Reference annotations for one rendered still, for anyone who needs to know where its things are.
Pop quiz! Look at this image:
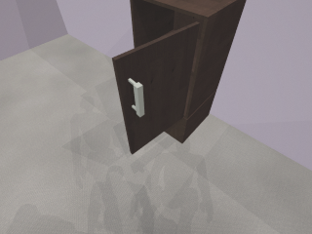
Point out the handle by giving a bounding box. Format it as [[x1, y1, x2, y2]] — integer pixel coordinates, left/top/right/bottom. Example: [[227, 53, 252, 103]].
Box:
[[128, 78, 145, 117]]

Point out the cupboard door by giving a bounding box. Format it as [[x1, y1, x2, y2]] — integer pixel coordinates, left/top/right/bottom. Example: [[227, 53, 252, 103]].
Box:
[[112, 21, 200, 154]]

